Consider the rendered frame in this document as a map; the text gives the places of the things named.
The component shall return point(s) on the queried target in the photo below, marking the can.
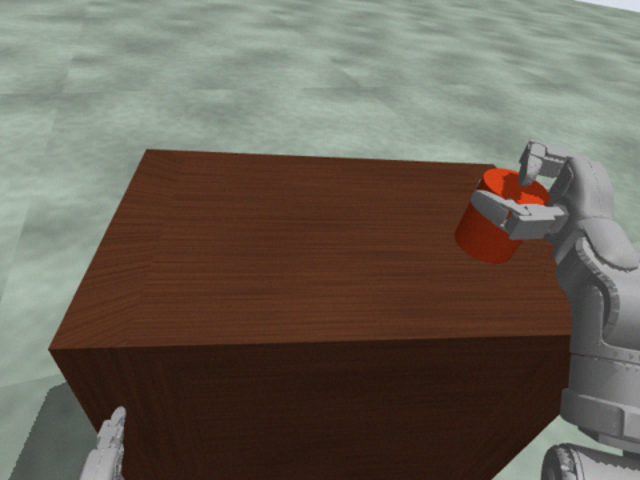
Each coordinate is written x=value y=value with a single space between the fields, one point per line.
x=479 y=237

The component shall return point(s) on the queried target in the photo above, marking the left robot hand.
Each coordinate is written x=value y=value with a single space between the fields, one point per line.
x=104 y=462

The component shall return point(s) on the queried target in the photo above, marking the right robot arm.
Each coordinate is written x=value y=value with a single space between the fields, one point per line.
x=599 y=270

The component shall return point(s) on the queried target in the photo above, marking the right robot hand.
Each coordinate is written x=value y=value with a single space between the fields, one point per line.
x=581 y=191

